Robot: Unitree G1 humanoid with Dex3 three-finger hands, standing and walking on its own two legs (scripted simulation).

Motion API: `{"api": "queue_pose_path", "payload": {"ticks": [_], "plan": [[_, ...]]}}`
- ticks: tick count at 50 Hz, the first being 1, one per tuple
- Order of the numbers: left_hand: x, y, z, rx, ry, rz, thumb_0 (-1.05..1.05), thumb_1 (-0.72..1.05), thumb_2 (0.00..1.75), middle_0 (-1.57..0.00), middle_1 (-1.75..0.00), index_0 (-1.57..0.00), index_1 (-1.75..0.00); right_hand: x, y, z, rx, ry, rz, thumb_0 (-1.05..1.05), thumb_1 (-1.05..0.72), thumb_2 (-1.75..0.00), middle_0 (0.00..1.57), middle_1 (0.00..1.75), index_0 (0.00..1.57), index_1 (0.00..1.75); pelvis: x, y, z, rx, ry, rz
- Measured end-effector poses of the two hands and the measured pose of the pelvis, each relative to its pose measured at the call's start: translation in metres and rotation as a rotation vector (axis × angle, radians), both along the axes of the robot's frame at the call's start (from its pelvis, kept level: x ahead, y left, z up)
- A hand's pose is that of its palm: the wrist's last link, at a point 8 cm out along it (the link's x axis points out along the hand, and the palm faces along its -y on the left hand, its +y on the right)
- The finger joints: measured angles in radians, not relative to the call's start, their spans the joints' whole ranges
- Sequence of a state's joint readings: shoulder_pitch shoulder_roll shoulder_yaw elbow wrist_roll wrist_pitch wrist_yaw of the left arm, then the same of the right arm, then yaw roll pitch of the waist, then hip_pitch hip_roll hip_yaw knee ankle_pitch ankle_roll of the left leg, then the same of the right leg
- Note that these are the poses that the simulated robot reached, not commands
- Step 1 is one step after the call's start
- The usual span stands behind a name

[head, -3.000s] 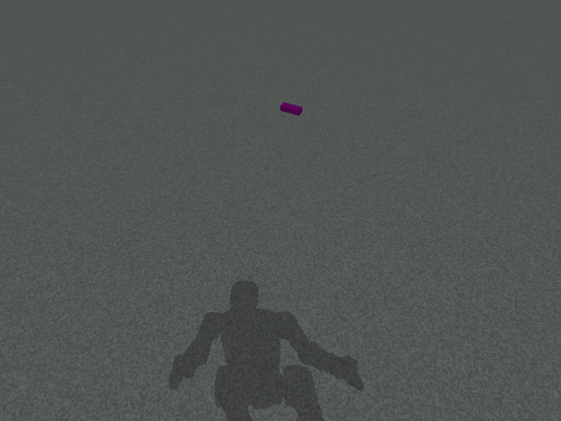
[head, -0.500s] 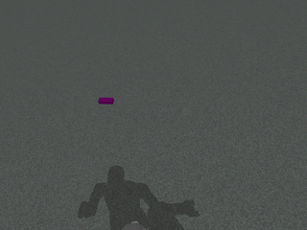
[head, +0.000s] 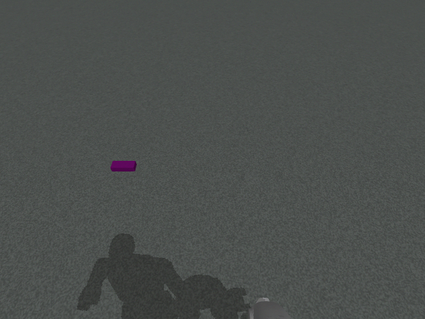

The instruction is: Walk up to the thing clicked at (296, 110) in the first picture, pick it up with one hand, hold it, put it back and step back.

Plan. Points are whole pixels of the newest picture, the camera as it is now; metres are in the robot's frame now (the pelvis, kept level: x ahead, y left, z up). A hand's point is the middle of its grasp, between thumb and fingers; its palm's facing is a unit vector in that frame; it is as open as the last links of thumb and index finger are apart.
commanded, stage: walk up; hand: left
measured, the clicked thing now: (123, 166) +1.11 +0.53 -0.76
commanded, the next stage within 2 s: none
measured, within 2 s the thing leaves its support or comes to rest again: neither
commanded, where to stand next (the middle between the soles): +0.63 +0.31 m, yaw -3 degrees
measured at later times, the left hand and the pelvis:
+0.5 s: hand (44, 285) +0.25 +0.38 -0.13, palm faces +0.01 -0.89 -0.46, open 7.3 cm; pelvis +0.20 +0.09 -0.01, yaw +2 degrees
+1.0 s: hand (41, 206) +0.45 +0.47 -0.14, palm faces -0.03 -0.87 -0.49, open 7.3 cm; pelvis +0.38 +0.18 -0.02, yaw +0 degrees
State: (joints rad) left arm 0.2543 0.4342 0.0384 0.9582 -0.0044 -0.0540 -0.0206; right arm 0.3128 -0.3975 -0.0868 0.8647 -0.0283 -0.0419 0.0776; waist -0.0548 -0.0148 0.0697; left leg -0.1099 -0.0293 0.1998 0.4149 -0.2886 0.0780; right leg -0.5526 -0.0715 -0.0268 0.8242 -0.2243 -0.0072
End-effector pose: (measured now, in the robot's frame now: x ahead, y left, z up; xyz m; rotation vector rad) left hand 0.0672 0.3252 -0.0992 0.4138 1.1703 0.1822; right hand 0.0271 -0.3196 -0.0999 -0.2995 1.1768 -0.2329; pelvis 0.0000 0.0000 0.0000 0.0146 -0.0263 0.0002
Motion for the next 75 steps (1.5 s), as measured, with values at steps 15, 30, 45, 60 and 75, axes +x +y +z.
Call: {"api": "queue_pose_path", "payload": {"ticks": [15,30,45,60,75], "plan": [[0.161,0.018,0.02,0.054,-0.201,-0.001,0.0,0.91,0.9,-0.21,-0.3,-0.21,-0.3,0.135,0.037,-0.038,0.072,0.046,0.033,0.01,-0.91,-0.9,0.21,0.3,0.2,0.3,0.127,0.027,-0.012,-0.037,-0.03,0.013],[0.194,0.153,-0.021,0.075,0.021,0.079,0.01,0.9,0.9,-0.21,-0.3,-0.21,-0.3,0.301,0.109,-0.007,-0.058,-0.086,0.092,0.01,-0.91,-0.9,0.2,0.3,0.2,0.3,0.241,0.128,-0.028,-0.026,-0.011,0.015],[0.346,0.169,0.0,0.041,-0.025,-0.023,0.01,0.91,0.9,-0.2,-0.3,-0.21,-0.3,0.336,0.176,-0.029,0.039,0.042,0.011,0.01,-0.9,-0.9,0.21,0.3,0.21,0.3,0.345,0.173,-0.015,0.003,-0.004,-0.013],[0.395,0.238,0.023,0.123,-0.063,0.04,0.0,0.9,0.9,-0.21,-0.3,-0.21,-0.3,0.495,0.226,-0.028,0.045,-0.052,0.107,0.01,-0.91,-0.9,0.2,0.3,0.2,0.3,0.43,0.225,-0.014,-0.032,-0.021,0.0],[0.505,0.337,-0.018,0.055,-0.004,0.01,0.01,0.91,0.9,-0.2,-0.3,-0.21,-0.3,0.54,0.313,-0.009,-0.041,-0.035,0.022,0.01,-0.9,-0.9,0.21,0.3,0.2,0.3,0.52,0.32,-0.021,-0.016,-0.015,-0.025]]}}
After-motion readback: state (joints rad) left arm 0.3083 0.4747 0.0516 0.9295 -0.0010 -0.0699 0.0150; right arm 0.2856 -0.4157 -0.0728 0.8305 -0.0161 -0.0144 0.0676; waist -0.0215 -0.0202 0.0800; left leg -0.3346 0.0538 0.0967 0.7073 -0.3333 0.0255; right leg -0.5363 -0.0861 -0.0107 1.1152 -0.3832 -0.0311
